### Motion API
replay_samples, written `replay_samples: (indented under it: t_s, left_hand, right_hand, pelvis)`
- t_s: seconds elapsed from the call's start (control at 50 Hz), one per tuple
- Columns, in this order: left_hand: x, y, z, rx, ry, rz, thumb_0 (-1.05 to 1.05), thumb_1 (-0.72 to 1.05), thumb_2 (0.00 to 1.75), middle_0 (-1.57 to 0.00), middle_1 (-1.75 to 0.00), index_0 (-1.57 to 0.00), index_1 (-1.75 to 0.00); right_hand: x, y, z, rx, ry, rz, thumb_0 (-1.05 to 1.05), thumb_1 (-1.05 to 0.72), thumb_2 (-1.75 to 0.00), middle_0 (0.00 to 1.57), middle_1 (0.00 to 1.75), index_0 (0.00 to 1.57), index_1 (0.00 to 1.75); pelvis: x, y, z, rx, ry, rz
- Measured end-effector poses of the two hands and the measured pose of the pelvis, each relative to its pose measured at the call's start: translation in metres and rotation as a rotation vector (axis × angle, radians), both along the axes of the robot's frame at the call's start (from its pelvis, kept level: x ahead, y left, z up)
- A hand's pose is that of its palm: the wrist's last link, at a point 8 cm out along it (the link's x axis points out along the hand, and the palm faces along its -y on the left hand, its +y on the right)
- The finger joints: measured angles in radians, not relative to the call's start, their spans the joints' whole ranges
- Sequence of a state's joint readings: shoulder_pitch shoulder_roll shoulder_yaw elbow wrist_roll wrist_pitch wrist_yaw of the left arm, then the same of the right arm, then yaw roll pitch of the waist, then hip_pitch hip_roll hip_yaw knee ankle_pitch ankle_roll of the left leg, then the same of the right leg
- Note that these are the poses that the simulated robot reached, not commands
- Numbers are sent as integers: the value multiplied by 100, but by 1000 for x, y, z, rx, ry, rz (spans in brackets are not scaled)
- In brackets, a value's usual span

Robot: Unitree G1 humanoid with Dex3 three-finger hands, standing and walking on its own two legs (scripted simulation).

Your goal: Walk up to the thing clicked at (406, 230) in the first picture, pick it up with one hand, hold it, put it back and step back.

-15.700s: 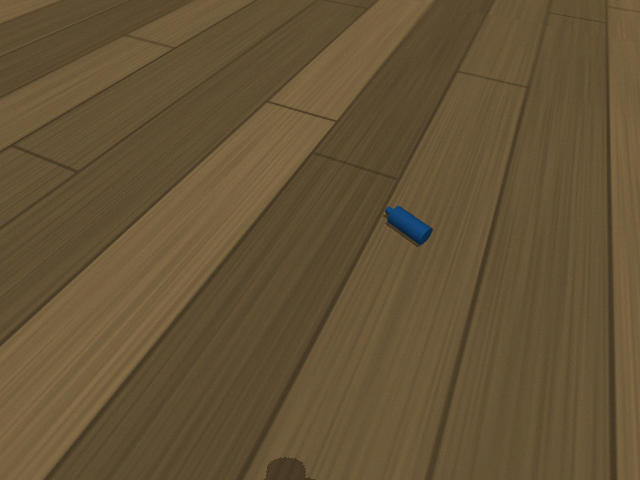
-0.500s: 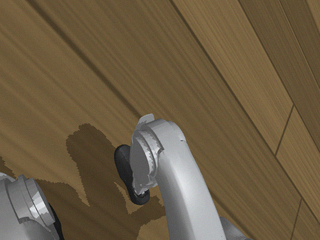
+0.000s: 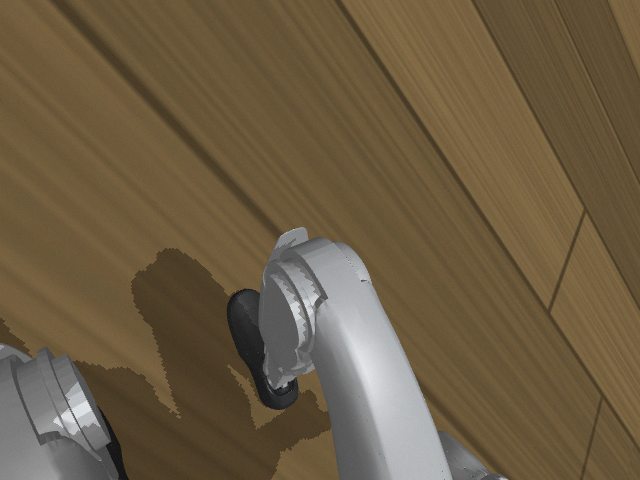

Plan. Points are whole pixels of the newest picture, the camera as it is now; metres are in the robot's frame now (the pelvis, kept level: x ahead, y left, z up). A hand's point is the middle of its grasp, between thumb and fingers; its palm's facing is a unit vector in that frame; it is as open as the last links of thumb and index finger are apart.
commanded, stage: close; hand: left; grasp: from above
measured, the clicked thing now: out of the picture +0.50 +0.34 -0.27
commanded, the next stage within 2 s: settle in 0.86 s
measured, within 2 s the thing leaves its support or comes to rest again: leaves its support in 1.30 s
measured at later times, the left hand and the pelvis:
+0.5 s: hand out of the picture +0.49 +0.31 -0.25, palm faces -0.43 -0.16 -0.89, open 11.4 cm; pelvis +0.00 +0.00 +0.00, yaw +0 degrees
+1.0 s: hand out of the picture +0.49 +0.31 -0.25, palm faces -0.43 -0.16 -0.89, open 11.2 cm; pelvis +0.00 +0.00 +0.00, yaw +0 degrees
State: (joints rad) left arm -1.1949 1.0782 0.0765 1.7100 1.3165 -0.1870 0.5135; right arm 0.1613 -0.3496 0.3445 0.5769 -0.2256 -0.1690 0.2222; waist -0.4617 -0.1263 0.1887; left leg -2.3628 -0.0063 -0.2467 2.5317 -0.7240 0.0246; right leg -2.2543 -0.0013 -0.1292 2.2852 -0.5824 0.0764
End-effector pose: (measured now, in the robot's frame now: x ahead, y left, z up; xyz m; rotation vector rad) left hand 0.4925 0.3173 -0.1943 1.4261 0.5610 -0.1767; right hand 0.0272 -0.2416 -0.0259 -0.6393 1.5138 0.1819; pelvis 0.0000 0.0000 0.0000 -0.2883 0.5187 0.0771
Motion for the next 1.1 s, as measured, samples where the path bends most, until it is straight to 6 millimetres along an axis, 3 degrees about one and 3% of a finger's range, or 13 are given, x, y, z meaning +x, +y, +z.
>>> replay_samples:
  t_s: [0.38,1.1]
  left_hand:
    - [4,-2,-2,7,-7,20,0,-16,88,-26,-105,-30,-99]
    - [8,0,4,6,-16,10,1,-12,61,-47,-82,-52,-74]
  right_hand:
    - [-7,-2,1,2,25,-15,0,-90,-89,20,30,20,30]
    - [-5,-2,1,-14,11,-7,0,-91,-89,20,30,20,30]
  pelvis:
    - [1,-2,1,1,7,-3]
    - [-2,0,2,-2,-1,-3]
